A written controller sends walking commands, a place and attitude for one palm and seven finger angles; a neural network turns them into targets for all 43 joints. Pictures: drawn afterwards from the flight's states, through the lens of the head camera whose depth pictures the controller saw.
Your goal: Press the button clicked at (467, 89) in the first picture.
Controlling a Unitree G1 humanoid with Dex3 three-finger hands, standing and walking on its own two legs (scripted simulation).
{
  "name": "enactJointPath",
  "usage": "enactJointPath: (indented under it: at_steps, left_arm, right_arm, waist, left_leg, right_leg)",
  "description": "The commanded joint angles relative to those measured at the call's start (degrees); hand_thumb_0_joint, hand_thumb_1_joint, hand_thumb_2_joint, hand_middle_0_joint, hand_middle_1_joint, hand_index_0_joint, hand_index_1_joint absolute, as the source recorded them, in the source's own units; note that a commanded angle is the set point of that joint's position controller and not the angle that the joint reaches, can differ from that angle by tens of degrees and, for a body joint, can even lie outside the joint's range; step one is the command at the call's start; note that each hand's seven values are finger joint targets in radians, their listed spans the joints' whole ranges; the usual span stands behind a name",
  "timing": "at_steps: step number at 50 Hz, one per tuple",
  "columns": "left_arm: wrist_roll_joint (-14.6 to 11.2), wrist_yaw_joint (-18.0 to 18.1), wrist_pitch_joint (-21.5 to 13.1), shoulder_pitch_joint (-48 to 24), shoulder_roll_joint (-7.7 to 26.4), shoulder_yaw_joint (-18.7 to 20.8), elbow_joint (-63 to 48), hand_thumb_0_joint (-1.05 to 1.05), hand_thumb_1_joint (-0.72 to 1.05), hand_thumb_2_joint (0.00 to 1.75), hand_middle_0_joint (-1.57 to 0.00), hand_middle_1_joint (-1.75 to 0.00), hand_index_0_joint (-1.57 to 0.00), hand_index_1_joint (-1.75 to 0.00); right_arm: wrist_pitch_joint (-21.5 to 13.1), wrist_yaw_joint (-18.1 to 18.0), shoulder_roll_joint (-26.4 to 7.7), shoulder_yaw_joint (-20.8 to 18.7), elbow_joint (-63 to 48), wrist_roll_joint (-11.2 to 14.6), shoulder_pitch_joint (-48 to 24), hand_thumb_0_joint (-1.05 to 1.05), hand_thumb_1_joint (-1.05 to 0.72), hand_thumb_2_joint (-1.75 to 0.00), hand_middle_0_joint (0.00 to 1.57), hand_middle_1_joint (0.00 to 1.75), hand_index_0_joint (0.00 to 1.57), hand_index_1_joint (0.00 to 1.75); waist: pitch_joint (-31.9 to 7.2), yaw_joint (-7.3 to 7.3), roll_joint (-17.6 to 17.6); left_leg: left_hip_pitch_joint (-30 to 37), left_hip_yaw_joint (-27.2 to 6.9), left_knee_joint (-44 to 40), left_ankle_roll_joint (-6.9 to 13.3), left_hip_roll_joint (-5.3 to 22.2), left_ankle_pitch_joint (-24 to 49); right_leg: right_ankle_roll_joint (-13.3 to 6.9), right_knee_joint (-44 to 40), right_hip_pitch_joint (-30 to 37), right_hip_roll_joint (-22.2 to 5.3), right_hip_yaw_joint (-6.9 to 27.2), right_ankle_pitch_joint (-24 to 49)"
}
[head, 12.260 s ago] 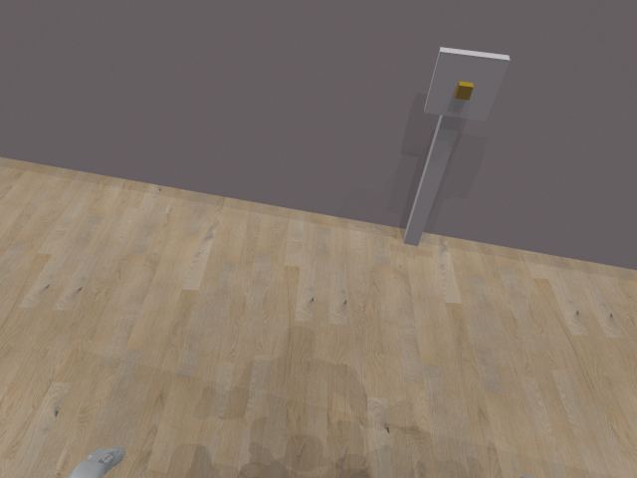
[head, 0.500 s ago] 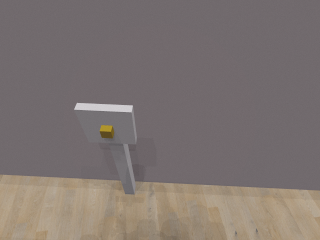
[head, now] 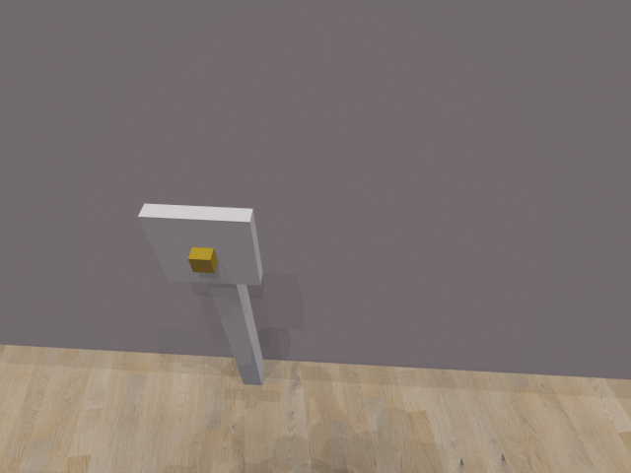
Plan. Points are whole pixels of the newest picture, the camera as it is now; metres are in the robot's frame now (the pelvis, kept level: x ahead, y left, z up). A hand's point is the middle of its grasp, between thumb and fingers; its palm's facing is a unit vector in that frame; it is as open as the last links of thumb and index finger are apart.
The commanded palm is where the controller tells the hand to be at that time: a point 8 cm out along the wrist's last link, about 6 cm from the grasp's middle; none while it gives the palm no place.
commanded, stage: look again from close up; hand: left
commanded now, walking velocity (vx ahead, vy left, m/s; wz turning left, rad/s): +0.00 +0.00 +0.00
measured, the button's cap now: (203, 258) +0.46 +0.23 -0.06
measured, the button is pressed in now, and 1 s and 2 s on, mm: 0 0 0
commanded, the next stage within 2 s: raise the hand and make a fist in 0.48 s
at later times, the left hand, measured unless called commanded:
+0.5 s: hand out of the picture -0.02 +0.17 -0.17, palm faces +0.02 -0.98 -0.21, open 7.4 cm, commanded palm none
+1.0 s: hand out of the picture +0.13 +0.15 -0.08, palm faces +0.00 -1.00 +0.04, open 5.4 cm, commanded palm +0.11 +0.23 -0.07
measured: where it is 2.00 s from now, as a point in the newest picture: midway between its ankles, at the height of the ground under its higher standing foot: outside the picture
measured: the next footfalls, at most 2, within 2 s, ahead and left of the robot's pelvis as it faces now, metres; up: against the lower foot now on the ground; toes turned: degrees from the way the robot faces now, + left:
none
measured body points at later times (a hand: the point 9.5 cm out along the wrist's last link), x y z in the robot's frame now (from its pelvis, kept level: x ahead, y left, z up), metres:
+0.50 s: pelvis -0.01 +0.00 +0.00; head +0.00 -0.01 +0.45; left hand -0.02 +0.23 -0.16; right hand +0.00 -0.23 -0.16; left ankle -0.01 +0.13 -0.74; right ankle -0.05 -0.08 -0.74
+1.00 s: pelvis -0.06 +0.00 -0.11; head +0.00 +0.01 +0.34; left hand +0.13 +0.21 -0.08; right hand +0.19 -0.25 -0.14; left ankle -0.01 +0.13 -0.74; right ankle -0.05 -0.08 -0.74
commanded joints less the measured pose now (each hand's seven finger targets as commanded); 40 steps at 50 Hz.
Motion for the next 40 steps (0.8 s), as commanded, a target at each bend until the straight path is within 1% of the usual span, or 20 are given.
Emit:
enactJointPath:
  at_steps: [1,6,9,11,12,16,22,28,29,30,31,32,33,34,35,36,37,38,39,40]
  left_arm:
    - [-0.37,0.12,-0.39,4.27,6.55,1.63,-1.34,0.0,0.9,0.9,-0.2,-0.3,-0.2,-0.3]
    - [-0.37,0.06,-0.41,4.33,6.68,1.73,-1.42,0.0,0.9,0.9,-0.2,-0.3,-0.2,-0.3]
    - [-0.3,0.11,-0.49,4.32,6.83,1.8,-1.36,0.0,0.9,0.9,-0.2,-0.3,-0.2,-0.3]
    - [-0.37,0.05,-0.46,4.23,6.9,1.78,-1.3,0.0,0.9,0.9,-0.2,-0.3,-0.2,-0.3]
    - [-0.27,0.07,-0.43,4.13,6.84,1.76,-1.34,0.0,0.9,0.9,-0.2,-0.3,-0.2,-0.3]
    - [-0.33,0.02,-0.42,4.37,6.72,1.74,-1.27,0.0,0.9,0.9,-0.2,-0.3,-0.2,-0.3]
    - [-0.29,-0.06,-0.39,4.06,6.64,1.69,-1.23,0.0,0.9,0.9,-0.2,-0.3,-0.2,-0.3]
    - [-0.3,-0.04,-0.57,4.0,7.05,1.87,-1.24,0.0,0.9,0.9,-0.2,-0.3,-0.2,-0.3]
    - [0.23,2.49,-1.77,9.0,5.23,1.54,0.96,0.0,0.9,0.9,-0.2,-0.3,-0.2,-0.3]
    - [-12.74,0.78,-14.3,-34.6,16.67,3.41,-85.7,0.0,0.9,0.9,-0.23,-0.33,-0.23,-0.33]
    - [-7.85,3.72,-12.1,-11.19,14.1,6.01,-70.31,0.0,0.9,0.9,-0.25,-0.36,-0.25,-0.36]
    - [-9.4,5.63,-5.13,3.45,1.34,0.08,-58.49,0.0,0.9,0.9,-0.28,-0.39,-0.28,-0.39]
    - [-11.53,4.11,-5.66,2.33,-2.96,-1.96,-58.72,0.0,0.9,0.9,-0.31,-0.42,-0.31,-0.42]
    - [-11.85,3.17,-8.72,-1.95,1.67,1.66,-60.78,0.0,0.9,0.9,-0.34,-0.45,-0.34,-0.45]
    - [-11.66,1.53,-11.76,-0.27,2.39,3.32,-56.77,0.0,0.9,0.9,-0.36,-0.48,-0.36,-0.48]
    - [-11.89,-0.65,-15.43,3.21,-1.02,3.16,-49.91,0.0,0.9,0.9,-0.39,-0.51,-0.39,-0.51]
    - [-12.36,-3.64,-19.48,9.81,-3.09,3.03,-46.15,0.0,0.9,0.9,-0.42,-0.54,-0.42,-0.54]
    - [-13.27,-6.63,-24.27,14.54,-4.11,3.57,-47.21,0.0,0.9,0.9,-0.45,-0.57,-0.45,-0.57]
    - [-14.13,-9.82,-29.15,16.44,-4.7,3.12,-48.94,0.0,0.9,0.9,-0.47,-0.6,-0.47,-0.6]
    - [-14.87,-13.13,-33.65,18.68,-4.07,3.86,-50.27,0.0,0.9,0.9,-0.5,-0.63,-0.5,-0.63]
  right_arm:
    - [-0.6,-0.54,-5.89,-0.81,-1.86,0.05,2.63,0.0,-0.9,-0.9,0.2,0.3,0.2,0.3]
    - [-0.67,-0.55,-5.98,-0.83,-1.84,-0.02,2.59,0.0,-0.9,-0.9,0.2,0.3,0.2,0.3]
    - [-0.7,-0.58,-6.17,-0.95,-1.98,0.02,2.65,0.0,-0.9,-0.9,0.2,0.3,0.2,0.3]
    - [-0.64,-0.57,-6.21,-0.96,-1.95,0.0,2.5,0.0,-0.9,-0.9,0.2,0.3,0.2,0.3]
    - [-0.58,-0.54,-6.12,-0.92,-1.78,0.04,2.51,0.0,-0.9,-0.9,0.2,0.3,0.2,0.3]
    - [-0.51,-0.51,-6.11,-0.96,-1.88,-0.03,2.35,0.0,-0.9,-0.9,0.2,0.3,0.2,0.3]
    - [-0.52,-0.47,-6.1,-0.99,-1.85,-0.03,2.5,0.0,-0.9,-0.9,0.2,0.3,0.2,0.3]
    - [-0.77,-0.5,-6.59,-1.02,-1.84,-0.03,2.8,0.0,-0.9,-0.9,0.2,0.3,0.2,0.3]
    - [-1.22,0.05,-5.92,-1.2,-5.86,0.61,-2.82,0.0,-0.9,-0.9,0.2,0.3,0.2,0.3]
    - [-9.45,-2.54,-16.29,-2.05,-25.59,3.58,-0.25,0.0,-0.9,-0.9,0.2,0.3,0.2,0.3]
    - [-13.78,-4.3,-11.56,-1.7,-22.67,2.36,-4.05,0.0,-0.9,-0.9,0.2,0.3,0.2,0.3]
    - [-14.54,-4.17,-9.13,-2.87,-22.29,3.28,-3.85,0.0,-0.9,-0.9,0.2,0.3,0.2,0.3]
    - [-14.54,-3.82,-10.54,-2.64,-22.18,3.96,-2.31,0.0,-0.9,-0.9,0.2,0.3,0.2,0.3]
    - [-15.28,-3.71,-12.16,-3.53,-25.39,3.26,-4.19,0.0,-0.9,-0.9,0.2,0.3,0.2,0.3]
    - [-15.4,-3.41,-13.15,-4.26,-26.13,2.1,-3.15,0.0,-0.9,-0.9,0.2,0.3,0.2,0.3]
    - [-15.53,-2.92,-12.58,-4.59,-27.58,1.31,-3.88,0.0,-0.9,-0.9,0.2,0.3,0.2,0.3]
    - [-16.0,-1.9,-11.96,-5.07,-29.6,1.29,-5.22,0.0,-0.9,-0.9,0.2,0.3,0.2,0.3]
    - [-16.3,-0.81,-11.56,-5.24,-31.64,0.69,-6.61,0.0,-0.9,-0.9,0.2,0.3,0.2,0.3]
    - [-16.52,0.2,-11.38,-5.63,-33.77,0.49,-8.17,0.0,-0.9,-0.9,0.2,0.3,0.2,0.3]
    - [-16.44,1.23,-11.16,-6.06,-35.33,0.49,-8.83,0.0,-0.9,-0.9,0.2,0.3,0.2,0.3]
  waist:
    - [1.33,0.17,0.05]
    - [0.85,0.24,0.35]
    - [0.45,0.16,-0.35]
    - [0.97,0.19,0.44]
    - [1.35,0.14,-0.38]
    - [2.28,0.21,-0.27]
    - [2.28,0.16,0.59]
    - [0.55,0.24,-0.07]
    - [3.66,2.04,-0.46]
    - [-23.56,-6.23,11.12]
    - [-24.15,0.47,19.01]
    - [-11.77,-1.65,12.65]
    - [-6.96,-2.7,3.85]
    - [-2.08,-3.84,-1.82]
    - [-2.81,-4.92,-9.39]
    - [-1.05,-4.14,-14.55]
    - [-1.77,-1.27,-12.12]
    - [-6.49,1.49,-13.32]
    - [-8.96,2.66,-13.17]
    - [-11.42,3.43,-11.39]
  left_leg:
    - [0.29,-3.6,-2.14,2.1,4.63,11.4]
    - [0.55,-3.65,-2.26,2.09,4.73,11.53]
    - [0.86,-3.58,-1.88,2.08,4.77,12.57]
    - [0.52,-3.54,-2.23,1.97,4.73,11.12]
    - [0.47,-3.55,-2.21,1.99,4.81,11.43]
    - [0.1,-3.63,-2.47,1.96,4.64,9.89]
    - [0.21,-3.86,-2.77,1.99,4.87,9.91]
    - [0.38,-3.9,-2.53,2.04,4.95,11.64]
    - [-5.13,0.07,11.78,0.66,3.92,7.35]
    - [11.19,-0.56,1.52,3.7,-1.81,14.4]
    - [13.56,-0.03,0.18,3.8,-0.47,20.05]
    - [5.62,-1.5,1.07,2.69,0.86,18.51]
    - [1.94,-2.41,3.86,2.75,0.26,15.29]
    - [-2.78,-3.38,7.12,3.37,-0.6,10.26]
    - [-7.49,-3.42,10.57,3.31,-0.96,5.88]
    - [-14.39,-3.87,14.37,2.77,-1.25,1.57]
    - [-18.88,-3.34,17.43,2.02,-1.85,-0.18]
    - [-23.1,-3.03,20.53,1.3,-2.11,-1.01]
    - [-27.05,-2.7,23.72,0.92,-2.31,-1.47]
    - [-30.22,-2.4,26.7,0.53,-2.53,-1.8]
  right_leg:
    - [0.69,-4.61,-2.48,-8.3,7.22,17.29]
    - [0.65,-4.78,-2.36,-8.26,7.27,16.69]
    - [0.86,-4.49,-1.97,-8.23,7.26,19.07]
    - [0.73,-4.95,-2.42,-8.35,7.37,17.13]
    - [0.82,-5.0,-2.53,-8.0,7.29,17.0]
    - [0.76,-5.65,-3.5,-8.19,7.68,14.65]
    - [0.58,-5.82,-3.85,-7.84,7.67,12.93]
    - [0.57,-5.05,-2.36,-8.04,7.34,15.64]
    - [5.01,-5.09,-4.04,-12.64,12.87,45.16]
    - [1.89,1.47,-0.02,-7.08,8.25,34.84]
    - [0.13,4.13,-1.81,-2.91,5.15,18.78]
    - [1.21,4.04,-8.24,-2.35,0.98,12.31]
    - [2.16,4.14,-11.75,-2.28,-0.53,12.74]
    - [2.86,4.66,-17.32,-2.14,-0.35,10.57]
    - [3.46,6.42,-22.71,-2.19,-0.59,5.72]
    - [3.83,9.46,-27.92,-2.27,-0.49,1.14]
    - [3.22,13.23,-29.99,-2.32,0.29,-0.79]
    - [2.78,17.72,-30.74,-2.1,0.53,-1.68]
    - [2.48,21.69,-31.51,-1.99,1.36,-0.93]
    - [2.22,25.0,-31.89,-2.14,2.3,0.29]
